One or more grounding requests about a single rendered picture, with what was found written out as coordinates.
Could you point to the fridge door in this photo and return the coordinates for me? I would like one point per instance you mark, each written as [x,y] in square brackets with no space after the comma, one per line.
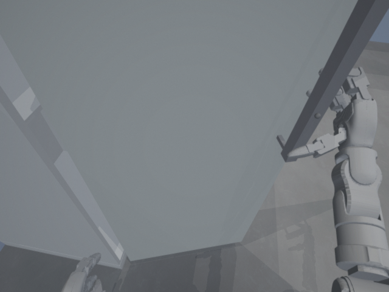
[170,109]

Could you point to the robot right forearm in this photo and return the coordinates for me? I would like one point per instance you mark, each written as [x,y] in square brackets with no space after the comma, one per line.
[362,247]

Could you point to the robot left hand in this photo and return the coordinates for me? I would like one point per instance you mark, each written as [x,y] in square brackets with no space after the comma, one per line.
[77,281]

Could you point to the right robot upper arm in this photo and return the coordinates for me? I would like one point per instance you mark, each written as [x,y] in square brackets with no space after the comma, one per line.
[350,284]

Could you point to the handle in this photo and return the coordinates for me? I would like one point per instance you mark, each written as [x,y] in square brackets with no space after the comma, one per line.
[362,23]

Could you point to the robot right hand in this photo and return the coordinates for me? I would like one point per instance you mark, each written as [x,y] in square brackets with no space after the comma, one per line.
[358,117]

